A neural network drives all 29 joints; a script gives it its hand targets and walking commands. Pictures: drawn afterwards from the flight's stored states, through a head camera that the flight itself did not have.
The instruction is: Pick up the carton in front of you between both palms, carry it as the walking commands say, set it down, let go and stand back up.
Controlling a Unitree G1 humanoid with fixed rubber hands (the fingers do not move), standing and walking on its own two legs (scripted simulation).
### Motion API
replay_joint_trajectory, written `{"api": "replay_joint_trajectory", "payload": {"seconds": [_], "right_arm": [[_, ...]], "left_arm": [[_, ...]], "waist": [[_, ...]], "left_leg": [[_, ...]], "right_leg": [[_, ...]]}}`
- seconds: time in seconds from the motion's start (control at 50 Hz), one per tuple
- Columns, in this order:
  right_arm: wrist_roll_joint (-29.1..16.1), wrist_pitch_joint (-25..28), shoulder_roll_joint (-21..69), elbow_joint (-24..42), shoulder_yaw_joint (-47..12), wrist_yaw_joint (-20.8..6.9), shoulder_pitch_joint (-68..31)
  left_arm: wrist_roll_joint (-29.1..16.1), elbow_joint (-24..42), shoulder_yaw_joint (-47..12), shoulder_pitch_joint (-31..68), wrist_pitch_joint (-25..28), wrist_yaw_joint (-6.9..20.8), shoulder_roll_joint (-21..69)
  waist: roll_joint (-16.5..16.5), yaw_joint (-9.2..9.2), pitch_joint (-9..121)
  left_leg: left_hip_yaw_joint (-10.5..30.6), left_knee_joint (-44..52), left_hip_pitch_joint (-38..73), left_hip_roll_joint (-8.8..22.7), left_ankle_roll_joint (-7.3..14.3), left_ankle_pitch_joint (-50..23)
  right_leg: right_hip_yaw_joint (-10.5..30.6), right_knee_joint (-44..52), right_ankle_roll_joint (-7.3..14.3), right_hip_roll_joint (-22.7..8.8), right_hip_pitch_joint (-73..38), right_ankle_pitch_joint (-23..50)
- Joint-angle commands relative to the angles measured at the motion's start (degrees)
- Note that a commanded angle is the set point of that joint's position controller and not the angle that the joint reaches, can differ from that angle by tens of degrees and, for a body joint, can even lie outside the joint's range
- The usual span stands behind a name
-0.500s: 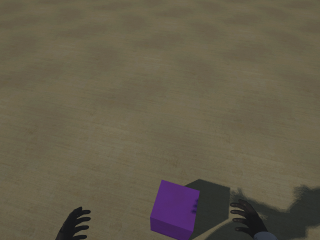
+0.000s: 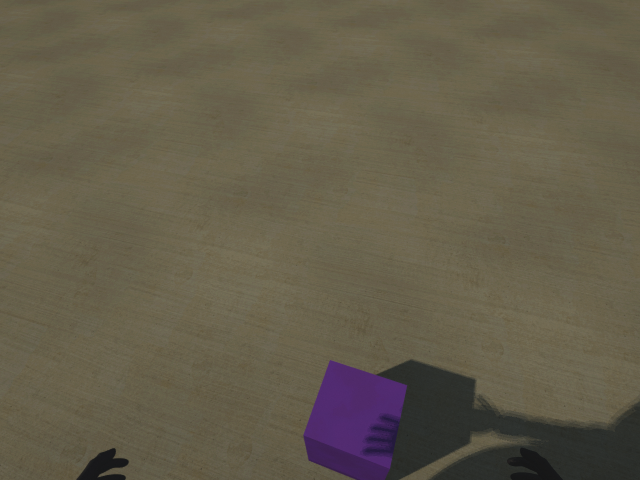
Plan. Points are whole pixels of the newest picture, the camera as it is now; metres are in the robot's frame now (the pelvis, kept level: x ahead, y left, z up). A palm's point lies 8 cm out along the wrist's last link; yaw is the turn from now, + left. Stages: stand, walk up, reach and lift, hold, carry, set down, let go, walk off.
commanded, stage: stand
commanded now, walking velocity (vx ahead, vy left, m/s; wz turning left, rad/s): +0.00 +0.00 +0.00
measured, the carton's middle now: (355, 424) +0.39 -0.07 -0.64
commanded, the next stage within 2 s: none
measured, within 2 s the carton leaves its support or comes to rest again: neither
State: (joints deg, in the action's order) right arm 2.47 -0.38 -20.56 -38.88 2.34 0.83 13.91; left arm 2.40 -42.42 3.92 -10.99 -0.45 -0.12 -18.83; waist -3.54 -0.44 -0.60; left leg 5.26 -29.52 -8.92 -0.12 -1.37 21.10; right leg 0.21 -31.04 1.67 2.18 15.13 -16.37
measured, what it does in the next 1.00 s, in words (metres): stands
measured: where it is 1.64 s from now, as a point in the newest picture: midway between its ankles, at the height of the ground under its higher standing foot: outside the picture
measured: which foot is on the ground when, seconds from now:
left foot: down 0.00-1.00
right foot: down 0.00-1.00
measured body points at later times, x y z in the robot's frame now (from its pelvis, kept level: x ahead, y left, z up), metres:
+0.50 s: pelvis +0.00 +0.00 +0.01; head +0.00 -0.02 +0.46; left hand +0.12 +0.30 -0.09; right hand +0.13 -0.30 -0.11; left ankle -0.06 +0.14 -0.73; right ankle +0.00 -0.10 -0.73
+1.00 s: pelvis -0.02 +0.00 +0.01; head -0.02 -0.01 +0.46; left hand +0.08 +0.31 -0.09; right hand +0.08 -0.31 -0.11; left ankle -0.06 +0.14 -0.73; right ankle +0.00 -0.10 -0.73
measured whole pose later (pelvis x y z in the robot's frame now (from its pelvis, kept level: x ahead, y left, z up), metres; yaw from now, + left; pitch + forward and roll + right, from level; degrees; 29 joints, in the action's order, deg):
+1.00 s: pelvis -0.02 +0.00 +0.01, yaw +0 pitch -2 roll +0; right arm 1.6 0.9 -22.6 -53.3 -0.1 1.3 10.8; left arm 0.9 -57.3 1.6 -7.0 0.2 -0.1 -20.7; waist -2.0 -0.6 -1.8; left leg 4.6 -21.0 -3.3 0.1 -1.4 15.4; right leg 0.5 -23.0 1.4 1.7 9.7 -10.9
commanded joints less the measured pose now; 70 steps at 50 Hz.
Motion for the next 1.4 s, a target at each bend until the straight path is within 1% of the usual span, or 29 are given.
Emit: {"api": "replay_joint_trajectory", "payload": {"seconds": [0.0,0.1,0.24,0.66,0.8,1.0,1.38], "right_arm": [[-0.2,1.1,-7.4,2.3,1.2,0.7,-1.4],[-0.4,1.0,-8.0,0.2,0.8,1.1,-1.6],[-0.5,1.3,-8.6,-1.9,0.4,1.4,-2.6],[-0.6,1.8,-10.2,-8.3,-0.3,1.0,-4.2],[-0.8,1.9,-10.6,-10.2,-0.5,0.8,-4.3],[-1.0,1.9,-11.1,-12.5,-0.7,0.6,-4.5],[-1.3,1.8,-11.6,-15.4,-0.8,0.4,-5.4]], "left_arm": [[-0.3,1.7,1.8,1.9,0.8,-0.5,-8.7],[-0.5,-0.5,1.6,2.5,0.6,-0.7,-9.0],[-0.7,-3.0,1.2,3.6,0.7,-0.8,-9.1],[-1.2,-9.2,0.3,5.7,1.0,-0.4,-10.8],[-1.3,-10.9,-0.1,6.0,1.1,-0.2,-11.5],[-1.6,-12.8,-0.6,6.4,1.3,-0.2,-12.2],[-1.9,-15.1,-1.4,7.5,1.4,-0.3,-13.0]], "waist": [[4.1,-0.08,4.5],[3.4,-0.07,4.6],[2.7,-0.12,4.0],[3.2,-0.31,0.5],[3.3,-0.28,0.0],[3.3,-0.25,-0.1],[3.3,-0.11,0.3]], "left_leg": [[1.8,2.7,-0.2,3.3,1.1,-20.3],[1.7,3.4,0.4,3.8,0.9,-22.5],[2.1,5.0,0.7,4.4,0.9,-22.6],[2.7,10.7,0.3,4.9,1.5,-14.1],[2.8,11.6,0.2,5.1,1.6,-12.6],[2.7,12.4,0.4,5.3,1.8,-12.4],[2.4,13.3,1.6,5.8,1.8,-14.0]], "right_leg": [[5.7,4.5,0.1,-6.4,-6.2,21.1],[5.5,4.6,0.2,-6.6,-7.7,23.4],[5.5,5.4,0.4,-6.8,-8.5,22.5],[6.7,10.4,0.2,-7.3,-8.9,13.6],[7.1,11.4,0.2,-7.5,-8.9,12.0],[7.5,12.0,0.2,-7.6,-9.2,12.0],[7.8,12.3,0.2,-7.9,-9.9,14.5]]}}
